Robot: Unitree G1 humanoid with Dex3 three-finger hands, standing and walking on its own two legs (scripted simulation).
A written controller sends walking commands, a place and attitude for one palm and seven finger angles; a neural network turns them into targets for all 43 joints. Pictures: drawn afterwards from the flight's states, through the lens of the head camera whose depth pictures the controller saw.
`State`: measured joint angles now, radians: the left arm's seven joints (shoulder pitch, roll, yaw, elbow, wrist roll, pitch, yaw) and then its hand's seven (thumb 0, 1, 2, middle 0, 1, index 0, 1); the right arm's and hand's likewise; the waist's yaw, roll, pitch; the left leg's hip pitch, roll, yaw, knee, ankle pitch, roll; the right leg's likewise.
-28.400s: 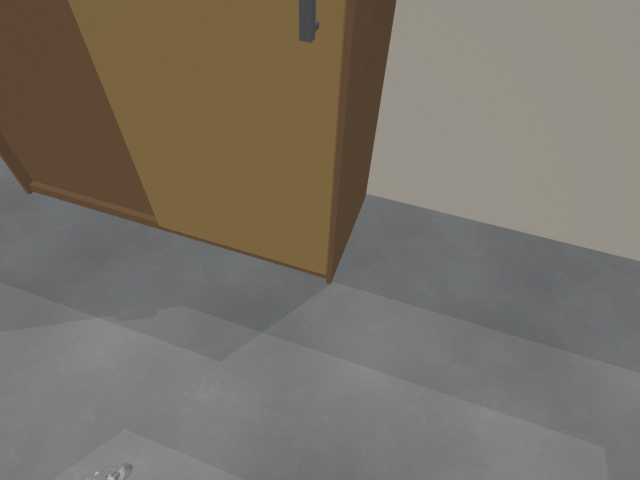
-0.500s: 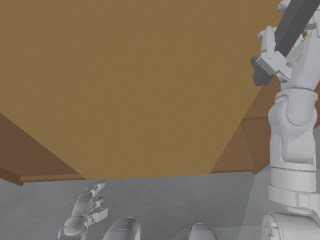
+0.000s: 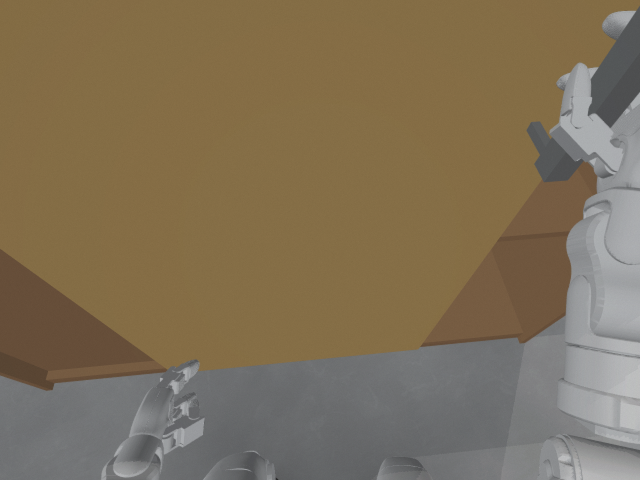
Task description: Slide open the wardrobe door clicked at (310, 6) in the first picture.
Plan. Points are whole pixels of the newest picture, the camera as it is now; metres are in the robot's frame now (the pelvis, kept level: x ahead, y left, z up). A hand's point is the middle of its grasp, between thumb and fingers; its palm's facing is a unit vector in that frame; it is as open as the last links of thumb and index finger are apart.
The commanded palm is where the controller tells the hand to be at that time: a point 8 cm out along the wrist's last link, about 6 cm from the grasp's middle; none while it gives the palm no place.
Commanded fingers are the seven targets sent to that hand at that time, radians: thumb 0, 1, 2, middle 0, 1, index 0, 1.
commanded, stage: step sideways, sliding the door along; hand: right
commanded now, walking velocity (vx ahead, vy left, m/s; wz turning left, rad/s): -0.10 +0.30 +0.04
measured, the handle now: (593, 78) +0.41 -0.26 +0.25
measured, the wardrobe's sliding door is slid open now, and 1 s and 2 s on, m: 0.34 0.48 0.48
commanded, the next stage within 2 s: none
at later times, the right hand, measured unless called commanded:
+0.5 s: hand (488, 123) +0.37 -0.16 +0.23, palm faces +0.41 +0.91 -0.06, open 6.8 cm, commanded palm +0.34 -0.14 +0.23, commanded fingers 0.00 -0.90 -0.90 0.45 1.40 0.45 1.40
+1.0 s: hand (419, 133) +0.37 -0.10 +0.23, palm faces +0.28 +0.96 -0.04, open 7.0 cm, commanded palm +0.34 -0.08 +0.23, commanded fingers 0.00 -0.90 -0.90 0.45 1.40 0.45 1.40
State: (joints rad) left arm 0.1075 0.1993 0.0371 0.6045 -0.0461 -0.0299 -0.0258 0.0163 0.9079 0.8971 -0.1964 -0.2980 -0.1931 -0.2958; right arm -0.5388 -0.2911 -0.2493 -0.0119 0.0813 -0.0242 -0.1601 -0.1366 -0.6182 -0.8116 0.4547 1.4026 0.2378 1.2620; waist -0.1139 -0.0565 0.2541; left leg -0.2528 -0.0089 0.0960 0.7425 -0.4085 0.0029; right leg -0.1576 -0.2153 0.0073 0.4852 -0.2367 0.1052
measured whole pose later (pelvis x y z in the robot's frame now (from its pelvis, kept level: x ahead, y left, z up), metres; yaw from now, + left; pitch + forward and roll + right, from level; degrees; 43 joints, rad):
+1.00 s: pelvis +0.01 +0.07 -0.01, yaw -2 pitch -3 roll +1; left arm 0.08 0.21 0.02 0.56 -0.06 -0.02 -0.01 0.02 0.91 0.90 -0.20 -0.30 -0.19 -0.30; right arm -0.45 -0.17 -0.11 -0.14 0.08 -0.02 -0.18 -0.09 -0.70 -0.75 0.46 1.40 0.13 1.25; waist -0.09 -0.08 0.20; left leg -0.20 0.00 0.16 0.55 -0.30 0.04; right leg -0.19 -0.30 -0.09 0.48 -0.20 0.11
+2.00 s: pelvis -0.01 +0.05 -0.01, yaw -2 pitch -4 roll +2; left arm 0.08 0.19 0.02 0.60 -0.07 -0.01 0.00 0.02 0.91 0.90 -0.20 -0.30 -0.19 -0.30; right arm -0.54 -0.17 -0.07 -0.04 0.08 -0.04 -0.17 -0.07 -0.69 -0.78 0.46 1.40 0.11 1.25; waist -0.10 -0.07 0.21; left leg -0.23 0.01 0.15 0.57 -0.27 0.03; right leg -0.22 -0.29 -0.10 0.52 -0.20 0.12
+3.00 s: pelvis -0.02 +0.01 +0.00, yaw +3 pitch -3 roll -1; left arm 0.18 0.23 0.00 0.67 -0.04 -0.04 0.08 0.02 0.91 0.90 -0.20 -0.30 -0.19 -0.30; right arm -0.41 -0.26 -0.16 0.05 0.09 -0.07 -0.12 -0.02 -0.65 -0.82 0.46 1.40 0.23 1.38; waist 0.05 -0.03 0.08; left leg -0.25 0.07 0.03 0.49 -0.19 -0.03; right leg -0.17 -0.21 -0.19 0.43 -0.17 0.09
